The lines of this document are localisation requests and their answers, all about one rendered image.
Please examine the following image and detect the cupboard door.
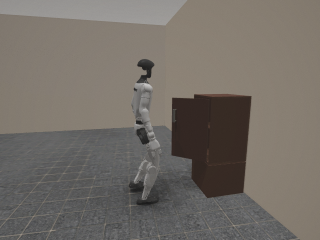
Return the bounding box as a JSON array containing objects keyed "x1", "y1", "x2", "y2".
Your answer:
[{"x1": 171, "y1": 97, "x2": 210, "y2": 162}]

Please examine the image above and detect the humanoid robot head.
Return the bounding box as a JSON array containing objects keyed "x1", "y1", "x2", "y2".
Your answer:
[{"x1": 136, "y1": 59, "x2": 155, "y2": 84}]

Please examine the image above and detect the left robot foot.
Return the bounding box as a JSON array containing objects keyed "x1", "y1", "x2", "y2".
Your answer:
[{"x1": 128, "y1": 180, "x2": 144, "y2": 188}]

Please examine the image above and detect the right robot hand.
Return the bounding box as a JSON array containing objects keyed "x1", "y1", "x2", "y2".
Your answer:
[{"x1": 149, "y1": 139, "x2": 162, "y2": 160}]

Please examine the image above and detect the left robot upper arm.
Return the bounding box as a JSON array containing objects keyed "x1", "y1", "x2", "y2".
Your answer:
[{"x1": 131, "y1": 95, "x2": 134, "y2": 108}]

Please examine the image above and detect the right robot upper arm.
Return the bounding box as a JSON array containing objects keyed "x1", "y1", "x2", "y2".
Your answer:
[{"x1": 139, "y1": 83, "x2": 153, "y2": 116}]

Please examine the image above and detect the right robot forearm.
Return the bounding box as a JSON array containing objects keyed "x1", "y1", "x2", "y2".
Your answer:
[{"x1": 141, "y1": 109, "x2": 156, "y2": 141}]

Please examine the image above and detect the handle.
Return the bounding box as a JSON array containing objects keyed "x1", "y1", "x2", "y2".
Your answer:
[{"x1": 172, "y1": 109, "x2": 177, "y2": 123}]

